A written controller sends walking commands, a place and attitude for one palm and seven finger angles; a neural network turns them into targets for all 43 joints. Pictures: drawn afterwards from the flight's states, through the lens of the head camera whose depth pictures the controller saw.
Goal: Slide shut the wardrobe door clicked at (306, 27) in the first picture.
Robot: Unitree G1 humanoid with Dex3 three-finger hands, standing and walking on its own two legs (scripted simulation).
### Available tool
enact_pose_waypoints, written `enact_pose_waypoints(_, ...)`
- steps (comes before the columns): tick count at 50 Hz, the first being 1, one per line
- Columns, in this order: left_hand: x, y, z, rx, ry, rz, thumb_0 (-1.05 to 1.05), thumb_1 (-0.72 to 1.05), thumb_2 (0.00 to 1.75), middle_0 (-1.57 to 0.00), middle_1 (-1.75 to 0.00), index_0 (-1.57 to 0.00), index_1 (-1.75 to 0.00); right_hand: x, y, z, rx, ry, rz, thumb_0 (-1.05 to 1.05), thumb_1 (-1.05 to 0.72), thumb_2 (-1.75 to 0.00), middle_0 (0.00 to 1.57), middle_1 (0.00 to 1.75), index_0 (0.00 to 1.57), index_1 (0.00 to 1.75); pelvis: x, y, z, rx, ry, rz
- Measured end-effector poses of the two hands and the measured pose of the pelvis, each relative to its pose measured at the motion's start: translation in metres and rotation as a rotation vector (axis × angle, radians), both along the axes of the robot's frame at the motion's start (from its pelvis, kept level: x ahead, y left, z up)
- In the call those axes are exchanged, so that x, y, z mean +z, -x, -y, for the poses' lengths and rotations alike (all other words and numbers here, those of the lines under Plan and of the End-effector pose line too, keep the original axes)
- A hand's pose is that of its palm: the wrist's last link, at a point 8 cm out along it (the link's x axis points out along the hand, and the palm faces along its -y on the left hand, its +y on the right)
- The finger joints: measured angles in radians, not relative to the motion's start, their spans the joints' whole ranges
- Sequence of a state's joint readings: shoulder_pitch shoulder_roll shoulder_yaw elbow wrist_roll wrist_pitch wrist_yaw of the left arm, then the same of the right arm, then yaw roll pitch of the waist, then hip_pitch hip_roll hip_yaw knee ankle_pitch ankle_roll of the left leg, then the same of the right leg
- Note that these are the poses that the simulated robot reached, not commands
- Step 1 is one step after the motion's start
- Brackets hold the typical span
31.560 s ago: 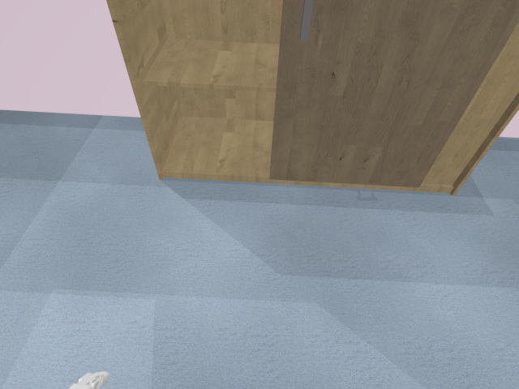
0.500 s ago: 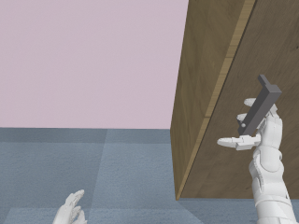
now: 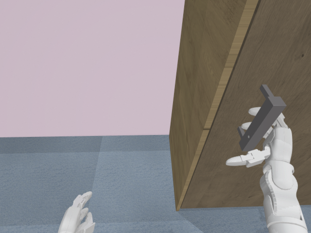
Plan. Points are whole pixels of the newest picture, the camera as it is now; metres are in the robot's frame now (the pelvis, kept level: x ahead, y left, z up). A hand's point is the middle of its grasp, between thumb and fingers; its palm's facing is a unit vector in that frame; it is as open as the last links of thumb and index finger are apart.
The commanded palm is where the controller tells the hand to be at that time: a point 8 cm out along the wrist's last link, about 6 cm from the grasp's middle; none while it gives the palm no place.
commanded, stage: slip the hand off the handle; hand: right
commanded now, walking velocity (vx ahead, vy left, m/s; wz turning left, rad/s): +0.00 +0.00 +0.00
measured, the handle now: (254, 119) +0.35 -0.24 +0.14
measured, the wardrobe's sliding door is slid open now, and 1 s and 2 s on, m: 0.00 0.00 0.00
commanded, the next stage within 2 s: draw the hand back to the body in 0.98 s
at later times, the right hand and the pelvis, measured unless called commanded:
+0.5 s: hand (268, 153) +0.28 -0.26 +0.09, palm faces +0.37 +0.92 -0.15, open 14.5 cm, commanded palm +0.24 -0.31 +0.09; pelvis +0.01 +0.01 +0.00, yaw +2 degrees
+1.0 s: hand (285, 195) +0.19 -0.27 +0.08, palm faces +0.36 +0.92 -0.17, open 14.7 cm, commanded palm +0.15 -0.31 +0.09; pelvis +0.01 +0.00 -0.01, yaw +1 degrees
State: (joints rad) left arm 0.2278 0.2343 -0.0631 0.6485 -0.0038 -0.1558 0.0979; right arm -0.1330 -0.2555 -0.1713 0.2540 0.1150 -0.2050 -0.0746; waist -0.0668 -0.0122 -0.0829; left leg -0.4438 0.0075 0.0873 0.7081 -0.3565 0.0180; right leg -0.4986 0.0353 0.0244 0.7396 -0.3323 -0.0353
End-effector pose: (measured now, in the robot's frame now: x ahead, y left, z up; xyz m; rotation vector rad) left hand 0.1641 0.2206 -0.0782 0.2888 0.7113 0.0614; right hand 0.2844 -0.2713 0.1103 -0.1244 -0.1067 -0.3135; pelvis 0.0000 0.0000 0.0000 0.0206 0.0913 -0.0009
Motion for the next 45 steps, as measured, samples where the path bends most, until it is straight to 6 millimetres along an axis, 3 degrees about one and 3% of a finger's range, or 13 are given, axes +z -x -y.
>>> enact_pose_waypoints(8,0.003,-0.004,-0.006,0.033,0.008,0.011,0.01,0.90,0.90,-0.20,-0.30,-0.20,-0.30,0.000,0.000,0.006,0.017,-0.011,-0.027,-0.01,0.56,-0.20,0.51,1.30,0.43,1.30,0.000,-0.004,-0.001,0.017,0.005,-0.010)
enact_pose_waypoints(19,-0.007,0.024,-0.031,0.105,-0.013,-0.046,0.01,0.90,0.90,-0.20,-0.30,-0.20,-0.30,-0.026,0.020,0.044,-0.131,-0.008,-0.123,-0.01,0.55,-0.20,0.33,1.20,0.34,1.21,-0.003,-0.003,-0.008,0.042,0.007,-0.022)
enact_pose_waypoints(26,-0.013,0.035,-0.041,0.126,-0.026,-0.069,0.01,0.90,0.90,-0.20,-0.30,-0.20,-0.30,-0.016,0.042,0.034,-0.053,0.030,-0.040,-0.01,0.55,-0.20,0.27,1.16,0.28,1.17,-0.005,-0.007,-0.007,0.042,0.004,-0.018)
enact_pose_waypoints(32,-0.009,0.023,-0.037,0.131,-0.008,-0.025,0.01,0.90,0.90,-0.20,-0.30,-0.20,-0.30,-0.027,0.062,0.041,-0.075,-0.001,-0.115,-0.01,0.55,-0.20,0.26,1.16,0.27,1.15,-0.004,-0.010,-0.008,0.046,0.010,-0.023)
enact_pose_waypoints(40,0.000,-0.010,-0.024,0.057,0.004,0.063,0.01,0.90,0.90,-0.20,-0.30,-0.20,-0.30,-0.017,0.099,0.044,-0.088,0.040,-0.073,-0.01,0.55,-0.20,0.26,1.15,0.26,1.15,-0.007,-0.013,-0.006,0.030,0.003,-0.025)
enact_pose_waypoints(45,0.003,-0.026,-0.013,0.020,0.013,0.103,0.01,0.90,0.90,-0.20,-0.30,-0.20,-0.30,-0.022,0.116,0.042,-0.075,0.016,-0.102,-0.01,0.55,-0.20,0.26,1.15,0.26,1.15,-0.009,-0.012,-0.005,0.017,-0.001,-0.027)
